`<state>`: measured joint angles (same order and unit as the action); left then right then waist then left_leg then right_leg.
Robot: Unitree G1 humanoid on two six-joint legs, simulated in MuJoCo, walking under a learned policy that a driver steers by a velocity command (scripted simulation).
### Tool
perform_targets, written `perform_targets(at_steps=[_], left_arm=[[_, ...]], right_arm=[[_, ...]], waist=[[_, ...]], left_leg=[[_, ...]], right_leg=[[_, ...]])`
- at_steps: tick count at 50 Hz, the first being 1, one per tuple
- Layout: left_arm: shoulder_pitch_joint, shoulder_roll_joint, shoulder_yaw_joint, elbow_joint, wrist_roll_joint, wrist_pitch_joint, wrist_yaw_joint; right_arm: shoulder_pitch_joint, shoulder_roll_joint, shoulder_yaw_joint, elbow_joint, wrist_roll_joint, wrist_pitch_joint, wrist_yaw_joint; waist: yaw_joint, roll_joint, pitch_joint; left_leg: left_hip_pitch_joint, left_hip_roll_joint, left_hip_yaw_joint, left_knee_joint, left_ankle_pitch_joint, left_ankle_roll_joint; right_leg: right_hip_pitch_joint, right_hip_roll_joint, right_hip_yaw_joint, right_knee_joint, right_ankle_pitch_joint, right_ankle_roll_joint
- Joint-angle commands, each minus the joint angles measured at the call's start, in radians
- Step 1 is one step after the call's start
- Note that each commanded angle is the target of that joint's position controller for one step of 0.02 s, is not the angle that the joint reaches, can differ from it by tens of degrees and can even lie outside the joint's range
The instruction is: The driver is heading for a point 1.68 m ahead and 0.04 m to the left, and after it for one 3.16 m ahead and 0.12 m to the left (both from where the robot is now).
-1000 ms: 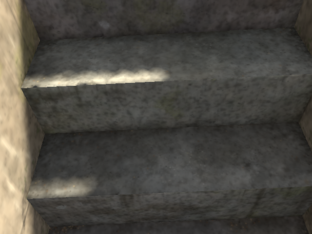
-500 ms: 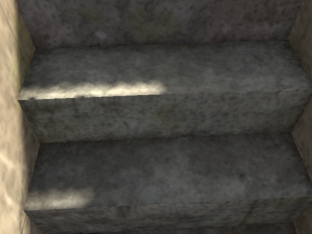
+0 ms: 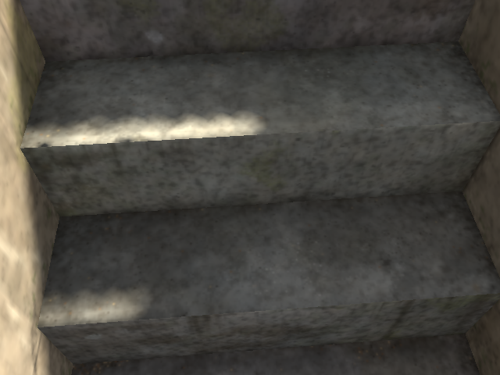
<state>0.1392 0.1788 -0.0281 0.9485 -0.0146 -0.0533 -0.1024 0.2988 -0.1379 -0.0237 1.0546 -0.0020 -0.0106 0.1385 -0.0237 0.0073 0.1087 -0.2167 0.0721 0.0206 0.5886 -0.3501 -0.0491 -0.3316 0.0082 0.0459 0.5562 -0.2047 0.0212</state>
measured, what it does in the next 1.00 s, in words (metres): climbs: left foot 0.21 m higher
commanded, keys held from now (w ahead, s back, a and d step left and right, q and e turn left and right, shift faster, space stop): w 1.00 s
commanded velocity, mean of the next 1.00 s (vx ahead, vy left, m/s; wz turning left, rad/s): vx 0.38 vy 0.00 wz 0.00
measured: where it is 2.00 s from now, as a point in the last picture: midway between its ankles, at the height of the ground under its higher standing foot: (289, 139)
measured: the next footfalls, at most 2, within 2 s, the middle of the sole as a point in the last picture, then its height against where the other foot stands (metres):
left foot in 0.70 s outside the picture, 0.21 m higher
right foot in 1.22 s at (353, 297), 0.21 m higher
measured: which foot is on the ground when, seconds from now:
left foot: down 0.00-0.36, up 0.38-0.68, down 0.70-1.00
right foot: down 0.00-0.74, up 0.76-1.00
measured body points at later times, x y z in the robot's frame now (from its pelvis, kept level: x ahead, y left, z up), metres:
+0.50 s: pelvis +0.10 -0.04 +0.01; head +0.10 -0.03 +0.46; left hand +0.04 +0.18 -0.15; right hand +0.13 -0.28 -0.14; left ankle +0.00 +0.08 -0.47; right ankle +0.06 -0.13 -0.73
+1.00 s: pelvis +0.27 -0.02 +0.20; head +0.28 +0.00 +0.65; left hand +0.43 +0.19 +0.08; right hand +0.20 -0.24 +0.05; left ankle +0.25 +0.09 -0.52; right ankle +0.33 -0.16 -0.15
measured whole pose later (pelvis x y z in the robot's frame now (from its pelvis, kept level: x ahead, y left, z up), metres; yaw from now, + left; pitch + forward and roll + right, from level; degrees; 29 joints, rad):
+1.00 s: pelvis +0.27 -0.02 +0.20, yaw +0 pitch +5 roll +2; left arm 0.12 0.19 -0.01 0.82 -0.01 -0.01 -0.03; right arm 0.44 -0.17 -0.02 1.12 -0.09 -0.02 0.15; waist -0.04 -0.07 -0.09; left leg -0.38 -0.04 0.05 0.65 -0.37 0.05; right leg -1.44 0.08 0.18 2.36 -0.15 -0.24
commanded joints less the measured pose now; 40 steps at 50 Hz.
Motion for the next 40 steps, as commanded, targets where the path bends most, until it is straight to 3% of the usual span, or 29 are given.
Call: perform_targets(at_steps=[1, 6, 12, 13, 14, 16, 17, 18, 19, 21, 22, 23, 24, 25, 26, 27, 28, 29, 30, 31, 32, 33, 34, 35, 36, 37, 38, 39, 40], left_arm=[[0.046, 0.077, 0.012, 0.002, -0.005, -0.006, -0.003], [0.06, 0.064, 0.02, 0.022, 0.005, -0.005, -0.005], [0.048, -0.01, 0.006, 0.0, 0.017, -0.022, 0.025], [0.068, 0.003, 0.015, -0.004, 0.02, -0.018, 0.018], [0.073, 0.038, 0.029, -0.016, 0.019, -0.025, 0.022], [0.06, 0.032, 0.027, -0.052, 0.001, -0.032, 0.021], [0.131, 0.076, 0.041, -0.037, 0.005, -0.036, 0.027], [0.191, 0.148, 0.065, -0.028, 0.009, -0.044, 0.027], [0.367, 0.229, 0.092, 0.022, 0.002, -0.029, 0.029], [0.816, 0.237, 0.099, 0.181, 0.025, -0.002, 0.046], [0.825, 0.176, 0.072, 0.227, 0.061, -0.006, 0.058], [0.819, 0.102, 0.045, 0.259, 0.099, 0.005, 0.055], [0.745, 0.043, 0.021, 0.257, 0.11, 0.004, 0.045], [0.707, 0.041, 0.014, 0.26, 0.098, 0.001, 0.03], [0.663, -0.002, -0.001, 0.275, 0.09, -0.011, 0.024], [0.522, -0.054, -0.019, 0.275, 0.097, -0.026, 0.022], [0.429, -0.01, -0.01, 0.235, 0.093, -0.033, 0.026], [0.3, 0.023, 0.0, 0.193, 0.097, -0.053, 0.028], [0.162, 0.111, 0.015, 0.122, 0.084, -0.046, 0.014], [0.198, 0.19, 0.029, 0.082, 0.04, -0.036, -0.011], [0.312, 0.272, 0.037, 0.136, 0.054, -0.016, -0.025], [0.293, 0.297, 0.035, 0.111, 0.053, -0.012, -0.039], [0.278, 0.344, 0.067, 0.081, 0.025, -0.026, -0.043], [0.302, 0.204, 0.077, 0.072, -0.082, -0.073, 0.097], [0.42, 0.164, 0.061, 0.074, -0.066, -0.077, 0.133], [0.434, 0.141, 0.059, 0.033, -0.052, -0.08, 0.147], [0.294, 0.038, 0.051, -0.032, -0.013, -0.07, 0.148], [0.247, 0.025, 0.072, -0.116, 0.033, -0.044, 0.129], [0.237, -0.006, 0.071, -0.15, 0.085, -0.018, 0.107]], right_arm=[[0.111, -0.062, -0.005, 0.018, 0.002, -0.005, 0.006], [0.173, -0.091, -0.016, 0.063, -0.014, 0.007, 0.002], [0.211, -0.11, -0.023, 0.079, -0.026, 0.009, -0.021], [0.195, -0.104, -0.02, 0.067, -0.035, 0.011, -0.021], [0.167, -0.134, -0.024, 0.044, -0.024, 0.003, -0.019], [0.087, -0.131, -0.019, 0.013, -0.026, 0.001, -0.024], [0.067, -0.137, -0.017, 0.003, -0.032, -0.003, -0.025], [0.123, -0.1, -0.02, 0.017, -0.045, -0.003, -0.024], [0.156, -0.074, -0.02, 0.007, -0.053, -0.005, -0.028], [0.049, -0.091, -0.037, -0.003, -0.033, -0.049, -0.059], [0.002, -0.051, -0.033, -0.002, -0.03, -0.056, -0.081], [-0.141, -0.033, -0.035, -0.051, -0.034, -0.059, -0.094], [-0.216, -0.016, -0.035, -0.104, -0.044, -0.064, -0.094], [-0.331, -0.033, -0.04, -0.164, -0.054, -0.071, -0.082], [-0.408, -0.034, -0.024, -0.266, -0.047, -0.054, -0.1], [-0.446, -0.007, -0.003, -0.347, -0.05, -0.032, -0.112], [-0.395, 0.01, 0.012, -0.369, -0.045, -0.011, -0.106], [-0.344, 0.003, 0.019, -0.406, -0.029, 0.002, -0.101], [-0.345, -0.05, 0.014, -0.444, -0.024, 0.013, -0.095], [-0.577, -0.111, 0.023, -0.541, 0.003, 0.039, -0.068], [-0.6, -0.052, 0.047, -0.56, 0.029, 0.064, -0.039], [-0.36, -0.031, 0.06, -0.462, 0.018, 0.066, -0.006], [-0.232, -0.086, 0.062, -0.422, 0.007, 0.081, -0.006], [-0.052, 0.005, 0.054, -0.289, 0.031, 0.036, -0.148], [-0.036, -0.011, 0.063, -0.244, 0.036, -0.002, -0.201], [0.017, -0.09, 0.027, -0.197, 0.021, -0.013, -0.213], [0.029, -0.214, -0.017, -0.149, -0.018, -0.026, -0.224], [-0.002, -0.256, -0.047, -0.123, -0.004, -0.052, -0.226], [-0.115, -0.225, -0.048, -0.106, 0.001, -0.056, -0.213]], waist=[[0.007, 0.008, -0.058], [-0.011, 0.04, 0.004], [-0.024, 0.088, 0.026], [-0.026, 0.092, -0.002], [-0.008, 0.064, -0.005], [0.009, 0.079, -0.012], [0.025, 0.056, -0.041], [0.031, -0.03, -0.073], [0.084, -0.128, -0.11], [0.249, -0.226, -0.059], [0.25, -0.21, 0.005], [0.258, -0.18, -0.017], [0.206, -0.134, -0.002], [0.2, -0.135, 0.012], [0.143, -0.112, -0.036], [0.057, -0.015, -0.047], [0.006, -0.039, -0.057], [-0.064, 0.007, -0.039], [-0.133, 0.066, -0.058], [-0.11, -0.009, -0.084], [-0.135, -0.194, -0.124], [-0.219, -0.234, -0.17], [-0.22, -0.212, -0.268], [-0.181, -0.141, -0.385], [-0.094, -0.178, -0.45], [-0.091, -0.02, -0.499], [-0.096, 0.243, -0.426], [-0.01, 0.095, -0.379], [0.057, -0.008, -0.282]], left_leg=[[-0.012, -0.023, 0.015, -0.127, 0.036, 0.03], [-0.038, 0.025, -0.05, -0.179, -0.217, 0.091], [-0.043, 0.155, -0.211, -0.245, -0.235, 0.215], [-0.043, 0.15, -0.199, -0.226, -0.229, 0.217], [-0.092, 0.154, -0.207, -0.219, -0.21, 0.232], [-0.111, 0.104, -0.119, -0.171, -0.038, 0.21], [-0.096, 0.056, -0.053, -0.109, 0.071, 0.182], [-0.124, -0.01, 0.035, 0.049, 0.157, 0.157], [-0.225, -0.055, 0.076, 0.207, 0.092, 0.132], [-0.717, -0.09, -0.021, 0.86, -0.014, 0.09], [-0.88, -0.07, -0.123, 1.296, 0.024, 0.136], [-1.076, -0.113, -0.154, 1.544, 0.031, 0.209], [-1.208, -0.108, -0.156, 1.697, 0.01, 0.266], [-1.376, -0.115, -0.128, 1.925, -0.128, 0.316], [-1.444, -0.075, -0.137, 1.979, -0.245, 0.35], [-1.397, -0.016, -0.141, 1.861, -0.308, 0.375], [-1.314, -0.007, -0.085, 1.86, -0.337, 0.368], [-1.171, 0.033, -0.104, 1.668, -0.248, 0.381], [-0.873, 0.057, -0.05, 1.255, -0.08, 0.379], [-0.45, -0.041, 0.102, 1.068, -0.272, 0.25], [-0.366, -0.122, 0.222, 1.135, -0.156, 0.18], [-0.365, -0.171, 0.248, 1.186, 0.03, 0.159], [-0.384, -0.191, 0.242, 0.923, 0.208, 0.155], [-0.154, -0.238, 0.251, 0.643, -0.001, 0.12], [0.038, -0.266, 0.111, 0.467, -0.082, 0.113], [0.185, -0.114, -0.233, 0.3, -0.277, 0.196], [0.066, 0.156, -0.688, 0.018, -0.017, 0.299], [-0.036, 0.187, -0.872, -0.233, -0.193, 0.289], [-0.093, 0.163, -0.831, -0.203, -0.523, 0.258]], right_leg=[[0.03, 0.002, -0.039, -0.115, -0.042, -0.012], [-0.038, 0.024, -0.07, -0.06, -0.265, -0.03], [-0.094, 0.02, -0.095, 0.072, -0.173, -0.072], [-0.08, 0.024, -0.096, 0.074, -0.21, -0.088], [-0.032, 0.018, -0.097, 0.069, -0.192, -0.081], [0.027, -0.002, -0.056, 0.025, -0.122, -0.12], [0.075, -0.01, -0.032, -0.028, -0.072, -0.143], [0.163, -0.038, 0.033, -0.096, 0.066, -0.192], [0.308, -0.131, 0.184, -0.194, 0.097, -0.264], [0.593, -0.371, 0.573, -0.351, 0.028, -0.428], [0.529, -0.405, 0.55, -0.348, -0.072, -0.421], [0.58, -0.369, 0.533, -0.321, -0.135, -0.411], [0.579, -0.368, 0.463, -0.298, -0.117, -0.386], [0.564, -0.391, 0.437, -0.289, 0.043, -0.402], [0.53, -0.412, 0.366, -0.276, 0.221, -0.351], [0.366, -0.377, 0.245, -0.312, 0.192, -0.277], [0.201, -0.343, 0.171, -0.391, 0.148, -0.286], [0.012, -0.319, 0.108, -0.495, 0.019, -0.258], [-0.251, -0.23, 0.042, -0.576, -0.046, -0.227], [-0.652, -0.197, 0.068, -0.777, 0.195, -0.321], [-0.661, -0.214, 0.07, -0.741, 0.803, -0.42], [-0.468, -0.256, 0.029, -0.541, 1.545, -0.432], [-0.199, -0.245, -0.014, -0.396, 1.937, -0.411], [0.134, -0.159, -0.117, -0.148, 1.869, -0.237], [0.054, -0.103, -0.083, 0.066, 1.671, -0.195], [-0.108, -0.068, -0.01, 0.393, 1.26, -0.147], [-0.23, 0.054, 0.008, 0.877, 0.303, -0.13], [-0.323, 0.105, 0.196, 1.265, 0.169, -0.125], [-0.504, 0.101, 0.222, 1.418, 0.205, -0.155]])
